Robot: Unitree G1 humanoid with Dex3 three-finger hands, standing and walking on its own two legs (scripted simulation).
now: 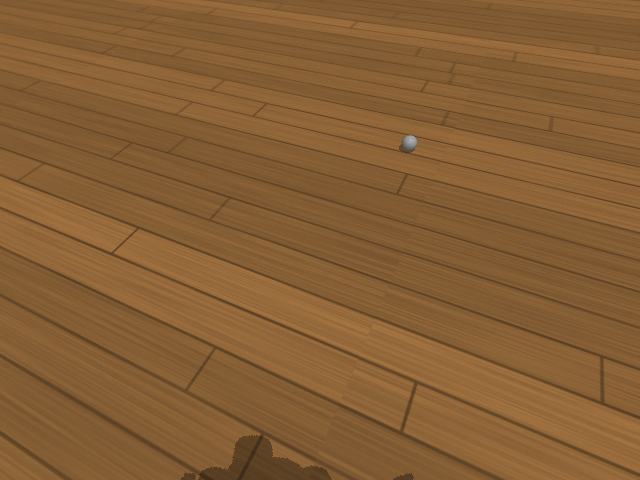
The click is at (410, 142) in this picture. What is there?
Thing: free ball
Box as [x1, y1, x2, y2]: [402, 135, 416, 150]
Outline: 408,135 403,138 402,146 405,149 410,150 415,147 416,139 413,136
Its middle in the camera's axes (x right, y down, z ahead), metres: +0.47 -0.51 +2.06
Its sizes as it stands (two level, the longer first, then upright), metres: 0.082 0.082 0.082
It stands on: the floor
